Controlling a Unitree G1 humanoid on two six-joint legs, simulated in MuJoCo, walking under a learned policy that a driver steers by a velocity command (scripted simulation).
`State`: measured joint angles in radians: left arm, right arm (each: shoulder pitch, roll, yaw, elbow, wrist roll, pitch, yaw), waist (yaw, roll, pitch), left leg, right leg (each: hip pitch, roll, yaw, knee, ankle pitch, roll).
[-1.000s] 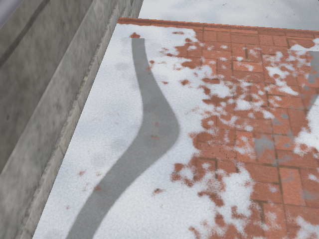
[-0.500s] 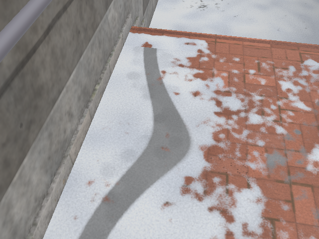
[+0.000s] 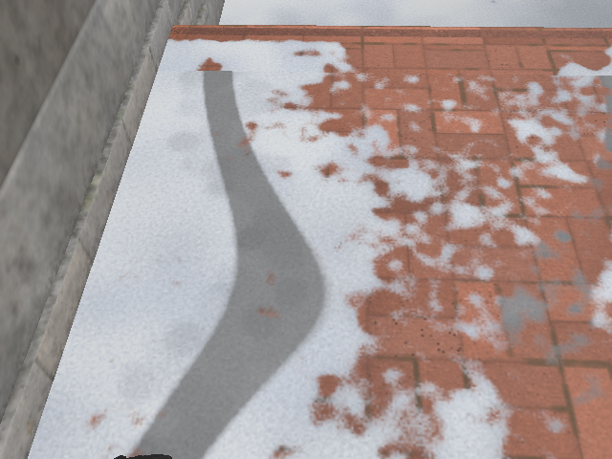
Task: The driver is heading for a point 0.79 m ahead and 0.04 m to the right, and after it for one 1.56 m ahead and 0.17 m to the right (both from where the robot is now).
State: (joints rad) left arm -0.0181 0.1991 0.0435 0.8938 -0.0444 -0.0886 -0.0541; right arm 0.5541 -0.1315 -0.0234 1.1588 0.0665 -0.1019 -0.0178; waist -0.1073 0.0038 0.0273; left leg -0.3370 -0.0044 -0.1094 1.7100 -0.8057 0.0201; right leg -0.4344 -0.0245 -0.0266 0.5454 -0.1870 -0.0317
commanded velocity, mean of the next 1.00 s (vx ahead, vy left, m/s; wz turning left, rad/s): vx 0.50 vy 0.00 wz -0.08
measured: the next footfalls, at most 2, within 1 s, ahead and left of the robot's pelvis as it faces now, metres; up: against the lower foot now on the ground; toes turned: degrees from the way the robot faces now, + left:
left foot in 0.36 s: +0.37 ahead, +0.15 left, +0.00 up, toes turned +2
right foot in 0.96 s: +0.70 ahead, -0.11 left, +0.00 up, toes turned -8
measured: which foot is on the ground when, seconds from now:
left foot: up 0.00-0.34, down 0.36-0.98, up 1.00-1.00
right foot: down 0.00-0.38, up 0.40-0.94, down 0.96-1.00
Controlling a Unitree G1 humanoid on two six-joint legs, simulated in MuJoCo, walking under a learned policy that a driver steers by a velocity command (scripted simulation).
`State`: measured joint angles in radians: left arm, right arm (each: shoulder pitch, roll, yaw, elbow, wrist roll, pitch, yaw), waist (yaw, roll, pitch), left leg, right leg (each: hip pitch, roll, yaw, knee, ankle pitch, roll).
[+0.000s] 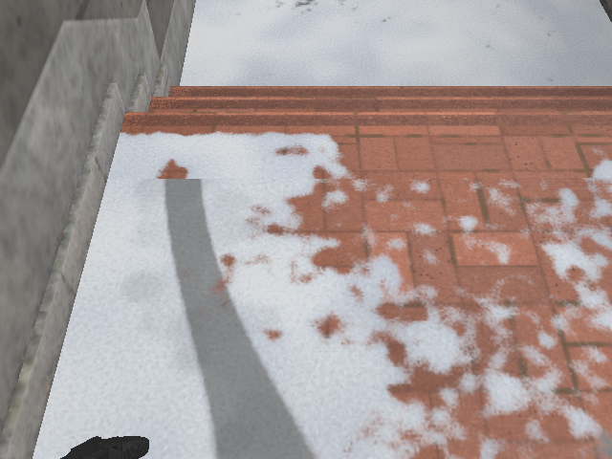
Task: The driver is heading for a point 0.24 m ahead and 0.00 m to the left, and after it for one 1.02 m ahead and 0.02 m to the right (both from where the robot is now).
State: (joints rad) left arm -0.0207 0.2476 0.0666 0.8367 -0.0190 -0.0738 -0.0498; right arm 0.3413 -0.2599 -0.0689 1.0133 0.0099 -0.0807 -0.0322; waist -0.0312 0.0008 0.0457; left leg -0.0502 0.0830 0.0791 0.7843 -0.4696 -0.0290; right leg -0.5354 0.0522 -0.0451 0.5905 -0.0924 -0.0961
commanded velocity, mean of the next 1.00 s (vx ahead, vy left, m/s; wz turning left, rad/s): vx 0.12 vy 0.00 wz -0.15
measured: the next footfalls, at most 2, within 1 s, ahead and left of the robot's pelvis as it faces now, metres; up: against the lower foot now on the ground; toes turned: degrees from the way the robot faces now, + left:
left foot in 0.42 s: +0.36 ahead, +0.07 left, +0.00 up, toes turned -8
right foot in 0.72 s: +0.23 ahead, -0.17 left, +0.00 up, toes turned -7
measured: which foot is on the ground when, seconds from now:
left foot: up 0.00-0.40, down 0.42-1.00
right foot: down 0.00-0.46, up 0.48-0.70, down 0.72-1.00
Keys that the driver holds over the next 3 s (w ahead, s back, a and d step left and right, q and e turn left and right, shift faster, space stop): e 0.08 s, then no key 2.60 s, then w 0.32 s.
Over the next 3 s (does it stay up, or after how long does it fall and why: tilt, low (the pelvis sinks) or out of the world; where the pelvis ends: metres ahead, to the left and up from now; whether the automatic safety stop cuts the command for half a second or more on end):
stays up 0.34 -0.03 0.02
